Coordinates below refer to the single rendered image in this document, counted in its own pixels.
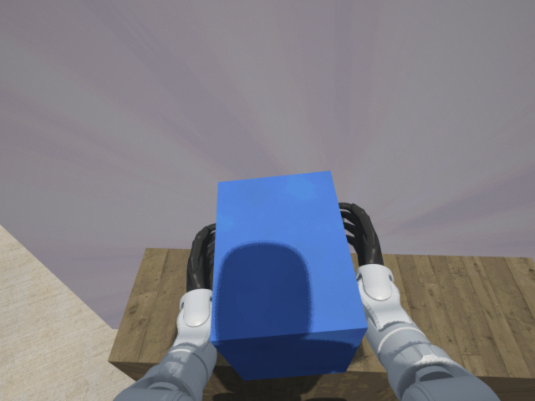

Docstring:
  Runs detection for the left robot hand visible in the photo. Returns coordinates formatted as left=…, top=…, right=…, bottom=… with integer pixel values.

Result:
left=186, top=223, right=216, bottom=292

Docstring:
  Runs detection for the carton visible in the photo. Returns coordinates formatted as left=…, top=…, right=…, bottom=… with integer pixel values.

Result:
left=210, top=170, right=368, bottom=381

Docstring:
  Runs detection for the robot right forearm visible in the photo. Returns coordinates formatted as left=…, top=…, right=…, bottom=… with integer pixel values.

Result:
left=355, top=264, right=501, bottom=401

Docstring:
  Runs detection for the pedestal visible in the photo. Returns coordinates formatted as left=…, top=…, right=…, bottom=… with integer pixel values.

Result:
left=108, top=248, right=535, bottom=401

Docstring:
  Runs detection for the robot right upper arm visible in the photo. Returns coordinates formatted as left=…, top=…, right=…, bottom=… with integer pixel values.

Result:
left=402, top=375, right=498, bottom=401

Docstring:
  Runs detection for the robot left forearm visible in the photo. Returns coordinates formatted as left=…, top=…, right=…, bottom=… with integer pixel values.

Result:
left=113, top=289, right=217, bottom=401

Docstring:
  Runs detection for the right robot hand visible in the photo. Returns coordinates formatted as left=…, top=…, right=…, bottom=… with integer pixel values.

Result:
left=339, top=202, right=384, bottom=266

